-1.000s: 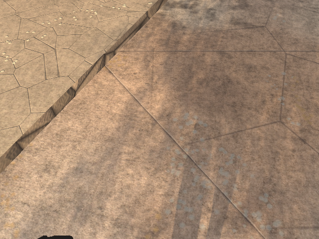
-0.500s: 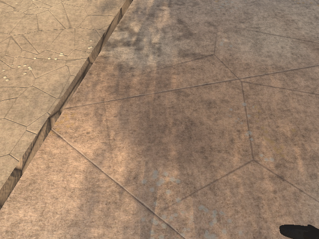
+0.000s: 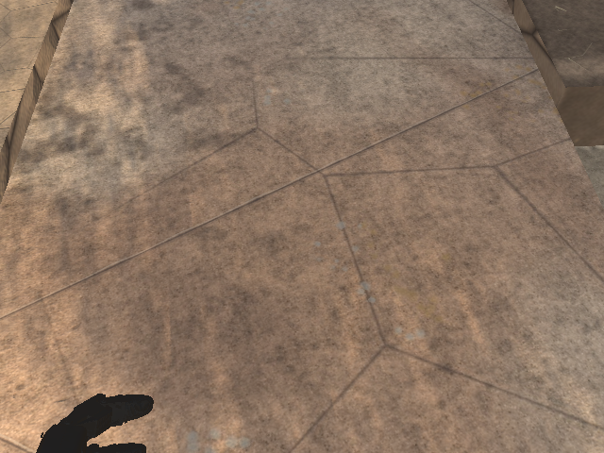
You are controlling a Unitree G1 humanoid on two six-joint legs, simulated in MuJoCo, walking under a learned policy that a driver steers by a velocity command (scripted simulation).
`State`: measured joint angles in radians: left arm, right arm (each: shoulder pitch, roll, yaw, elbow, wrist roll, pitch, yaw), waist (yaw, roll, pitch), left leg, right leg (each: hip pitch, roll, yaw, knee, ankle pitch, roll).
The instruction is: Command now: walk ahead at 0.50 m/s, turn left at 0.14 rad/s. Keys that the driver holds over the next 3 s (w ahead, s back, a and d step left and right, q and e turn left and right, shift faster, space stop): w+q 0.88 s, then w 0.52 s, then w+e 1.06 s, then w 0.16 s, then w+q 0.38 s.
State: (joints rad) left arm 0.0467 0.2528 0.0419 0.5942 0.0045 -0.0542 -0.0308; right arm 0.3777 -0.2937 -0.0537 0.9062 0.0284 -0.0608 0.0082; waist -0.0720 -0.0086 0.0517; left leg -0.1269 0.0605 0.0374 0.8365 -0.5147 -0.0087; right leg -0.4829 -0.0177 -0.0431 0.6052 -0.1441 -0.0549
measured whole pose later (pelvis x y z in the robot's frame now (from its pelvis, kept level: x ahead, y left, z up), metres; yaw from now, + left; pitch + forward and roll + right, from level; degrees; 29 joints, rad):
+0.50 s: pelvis +0.27 +0.06 -0.01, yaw +15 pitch +1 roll -2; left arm 0.32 0.28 0.09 0.84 -0.01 -0.04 0.02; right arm 0.08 -0.27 -0.06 0.71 0.03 -0.03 0.05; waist 0.03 0.02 0.05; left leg -0.52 0.00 0.06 0.64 -0.13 0.10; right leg 0.03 -0.10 -0.26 0.62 -0.48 0.04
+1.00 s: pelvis +0.55 +0.12 +0.00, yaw +32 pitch +2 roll -1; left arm 0.05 0.27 0.05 0.70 0.01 -0.13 -0.03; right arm 0.36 -0.30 -0.08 0.76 0.02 -0.03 -0.02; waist -0.06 0.02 0.00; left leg -0.13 -0.08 -0.23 0.69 -0.51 0.05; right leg -0.45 0.04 0.02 0.51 -0.12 -0.01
